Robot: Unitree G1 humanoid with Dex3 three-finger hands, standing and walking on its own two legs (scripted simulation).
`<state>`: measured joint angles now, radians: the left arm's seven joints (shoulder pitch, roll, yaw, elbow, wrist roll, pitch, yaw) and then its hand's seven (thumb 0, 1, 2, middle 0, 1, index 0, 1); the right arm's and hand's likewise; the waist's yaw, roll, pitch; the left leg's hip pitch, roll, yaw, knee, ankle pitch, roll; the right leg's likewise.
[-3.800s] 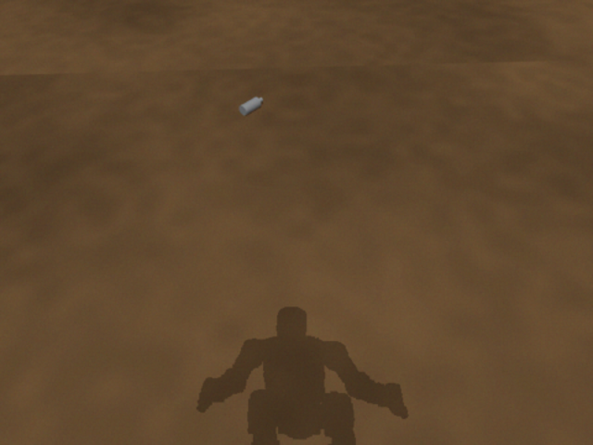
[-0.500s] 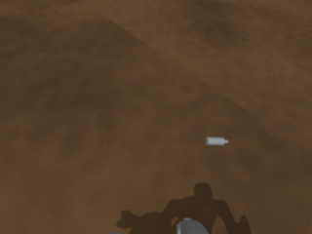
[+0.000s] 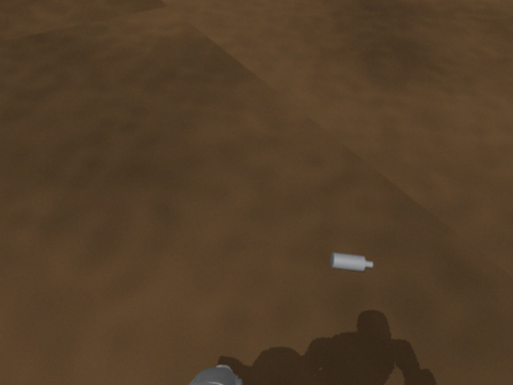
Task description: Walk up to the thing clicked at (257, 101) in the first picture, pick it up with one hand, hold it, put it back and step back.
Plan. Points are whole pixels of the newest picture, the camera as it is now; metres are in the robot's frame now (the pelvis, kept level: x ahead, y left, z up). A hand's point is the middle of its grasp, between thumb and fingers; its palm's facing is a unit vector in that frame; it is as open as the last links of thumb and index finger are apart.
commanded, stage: walk up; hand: left
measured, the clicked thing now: (352, 262) +0.71 -0.33 -0.72
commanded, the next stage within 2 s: none
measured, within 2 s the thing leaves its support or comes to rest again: neither
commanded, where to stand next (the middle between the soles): +0.35 -0.58 m, yaw +3 degrees
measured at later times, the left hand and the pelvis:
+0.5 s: hand (240, 369) +0.17 +0.06 -0.14, palm faces -0.02 -0.92 -0.38, open 7.3 cm; pelvis +0.09 -0.23 -0.02, yaw -1 degrees
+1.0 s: hand (345, 317) +0.29 -0.13 -0.16, palm faces -0.09 -0.94 -0.33, open 7.4 cm; pelvis +0.18 -0.41 -0.01, yaw -1 degrees
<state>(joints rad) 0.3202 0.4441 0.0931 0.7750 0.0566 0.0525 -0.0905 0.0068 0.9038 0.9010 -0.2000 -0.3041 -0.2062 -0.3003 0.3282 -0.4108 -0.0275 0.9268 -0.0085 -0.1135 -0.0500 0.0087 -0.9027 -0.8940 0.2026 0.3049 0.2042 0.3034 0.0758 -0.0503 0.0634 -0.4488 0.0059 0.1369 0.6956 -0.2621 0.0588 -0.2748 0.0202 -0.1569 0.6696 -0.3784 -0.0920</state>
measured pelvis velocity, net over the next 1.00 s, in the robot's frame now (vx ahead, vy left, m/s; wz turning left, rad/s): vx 0.18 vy -0.41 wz -0.02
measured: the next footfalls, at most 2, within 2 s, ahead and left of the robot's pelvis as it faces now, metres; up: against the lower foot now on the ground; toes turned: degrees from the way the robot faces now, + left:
left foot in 0.02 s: +0.14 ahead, +0.08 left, +0.00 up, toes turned +6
right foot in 0.38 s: +0.17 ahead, -0.36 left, +0.00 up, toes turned -4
